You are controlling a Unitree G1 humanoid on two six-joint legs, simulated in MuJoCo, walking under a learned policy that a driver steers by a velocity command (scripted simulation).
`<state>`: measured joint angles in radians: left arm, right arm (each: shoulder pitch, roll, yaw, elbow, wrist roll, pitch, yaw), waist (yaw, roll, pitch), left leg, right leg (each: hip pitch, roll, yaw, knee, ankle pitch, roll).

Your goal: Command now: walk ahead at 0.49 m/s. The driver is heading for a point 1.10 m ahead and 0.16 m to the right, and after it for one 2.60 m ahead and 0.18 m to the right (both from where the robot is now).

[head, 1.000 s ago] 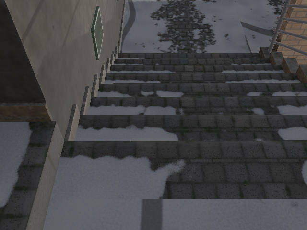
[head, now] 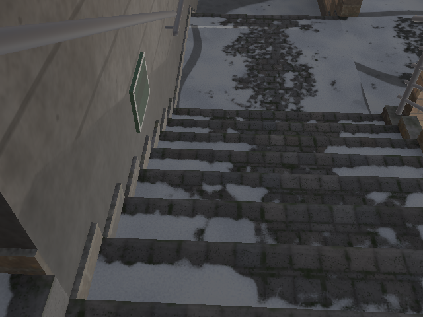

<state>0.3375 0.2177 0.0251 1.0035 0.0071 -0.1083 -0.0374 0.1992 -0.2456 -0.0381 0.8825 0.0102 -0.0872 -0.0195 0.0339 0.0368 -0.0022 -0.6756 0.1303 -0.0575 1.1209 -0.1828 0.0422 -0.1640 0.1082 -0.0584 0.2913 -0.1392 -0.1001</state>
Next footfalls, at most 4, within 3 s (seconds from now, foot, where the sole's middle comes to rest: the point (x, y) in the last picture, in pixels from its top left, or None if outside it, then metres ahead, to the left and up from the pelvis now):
0.30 left None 0.35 0.16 -0.78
0.84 right None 0.51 -0.10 -0.78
1.30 left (207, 266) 0.78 0.08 -0.94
1.84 right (273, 229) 1.05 -0.21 -1.11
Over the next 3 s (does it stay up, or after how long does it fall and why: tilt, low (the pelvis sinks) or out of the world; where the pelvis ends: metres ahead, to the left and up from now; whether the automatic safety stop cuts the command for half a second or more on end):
stays up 1.04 -0.09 -0.34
